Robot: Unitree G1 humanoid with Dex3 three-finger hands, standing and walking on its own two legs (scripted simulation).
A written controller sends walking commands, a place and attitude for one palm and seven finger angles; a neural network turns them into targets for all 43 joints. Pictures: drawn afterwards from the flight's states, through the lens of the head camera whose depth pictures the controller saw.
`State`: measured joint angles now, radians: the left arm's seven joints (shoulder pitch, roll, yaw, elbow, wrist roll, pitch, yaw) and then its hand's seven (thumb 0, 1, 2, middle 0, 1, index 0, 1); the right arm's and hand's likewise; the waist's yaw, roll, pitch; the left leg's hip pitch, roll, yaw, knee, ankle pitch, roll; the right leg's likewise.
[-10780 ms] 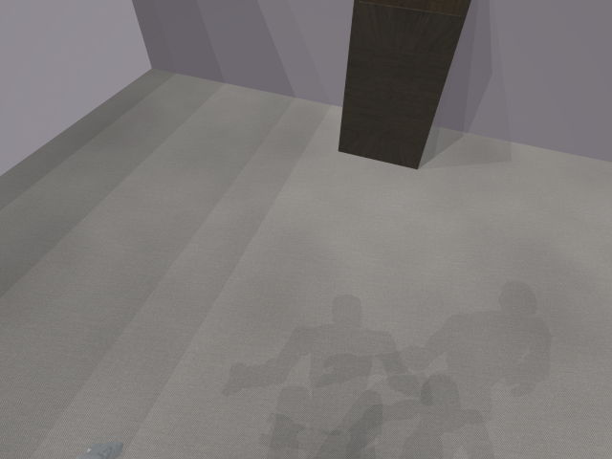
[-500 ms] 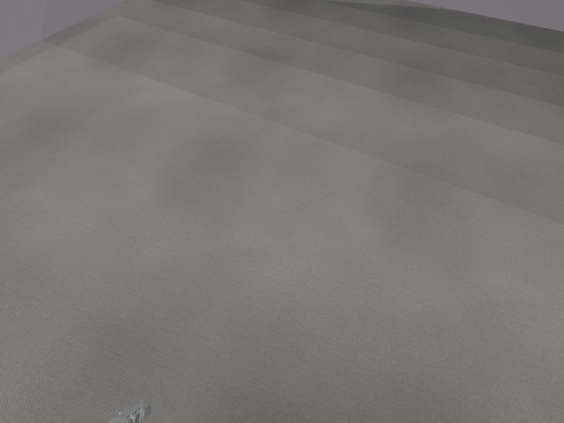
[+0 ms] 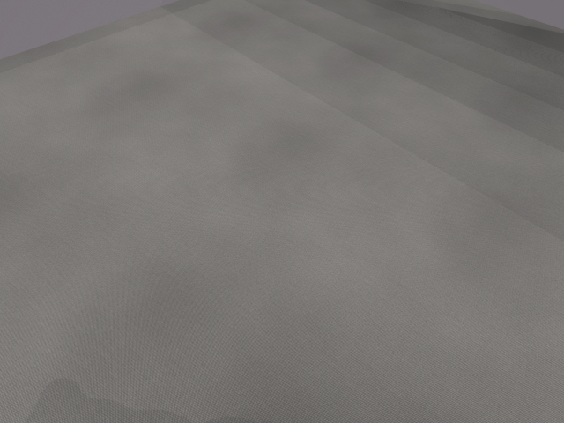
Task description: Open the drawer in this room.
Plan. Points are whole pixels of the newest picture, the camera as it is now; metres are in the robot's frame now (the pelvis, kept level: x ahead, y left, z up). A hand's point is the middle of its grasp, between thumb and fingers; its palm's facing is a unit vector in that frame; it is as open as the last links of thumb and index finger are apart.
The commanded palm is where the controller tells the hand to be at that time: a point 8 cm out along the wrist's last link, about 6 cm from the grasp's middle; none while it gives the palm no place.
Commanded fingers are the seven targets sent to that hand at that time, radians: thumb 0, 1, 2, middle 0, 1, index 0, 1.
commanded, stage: turn or walk to find it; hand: left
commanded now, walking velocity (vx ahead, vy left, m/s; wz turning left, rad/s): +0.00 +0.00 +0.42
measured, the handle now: out of the picture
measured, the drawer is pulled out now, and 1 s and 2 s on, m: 0.00 0.00 0.00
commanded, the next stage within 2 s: none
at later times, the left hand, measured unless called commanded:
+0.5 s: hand out of the picture +0.04 +0.19 -0.15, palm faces +0.19 -0.94 -0.27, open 7.4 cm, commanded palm none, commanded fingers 0.00 0.90 0.90 -0.20 -0.30 -0.20 -0.30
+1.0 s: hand out of the picture -0.10 +0.23 -0.17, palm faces +0.42 -0.88 -0.24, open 7.4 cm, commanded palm none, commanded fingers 0.00 0.90 0.90 -0.20 -0.30 -0.20 -0.30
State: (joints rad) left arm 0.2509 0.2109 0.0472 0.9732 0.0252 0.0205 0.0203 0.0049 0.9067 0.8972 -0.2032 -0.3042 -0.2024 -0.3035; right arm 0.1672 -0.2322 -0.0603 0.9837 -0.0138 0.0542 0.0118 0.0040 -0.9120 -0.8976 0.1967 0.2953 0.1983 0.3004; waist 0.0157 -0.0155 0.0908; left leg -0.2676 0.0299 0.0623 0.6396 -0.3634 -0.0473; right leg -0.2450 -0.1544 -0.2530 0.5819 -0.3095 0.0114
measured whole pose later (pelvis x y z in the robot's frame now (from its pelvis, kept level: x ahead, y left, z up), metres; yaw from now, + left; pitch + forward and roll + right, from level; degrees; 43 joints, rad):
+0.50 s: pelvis -0.02 -0.02 +0.00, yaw +11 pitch -1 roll +1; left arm 0.17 0.18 0.03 0.91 0.02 0.01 0.02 0.00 0.91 0.90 -0.20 -0.30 -0.20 -0.30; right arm 0.20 -0.23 -0.08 0.96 -0.02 0.06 0.01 0.00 -0.91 -0.90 0.20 0.30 0.20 0.30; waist -0.02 0.05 0.07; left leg -0.39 -0.04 -0.07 0.83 -0.45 -0.02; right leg -0.26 -0.06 -0.11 0.59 -0.29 -0.01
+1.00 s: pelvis -0.06 +0.02 +0.00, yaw +22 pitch +0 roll -1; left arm 0.21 0.26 0.07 1.00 0.02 0.07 0.01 0.01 0.91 0.90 -0.20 -0.30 -0.20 -0.30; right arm 0.18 -0.18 -0.04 0.96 -0.03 0.02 0.00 0.00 -0.91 -0.90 0.20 0.30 0.20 0.30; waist 0.01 -0.04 0.08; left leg -0.24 0.01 0.04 0.53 -0.29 0.02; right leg -0.46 -0.11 -0.07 1.04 -0.44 0.07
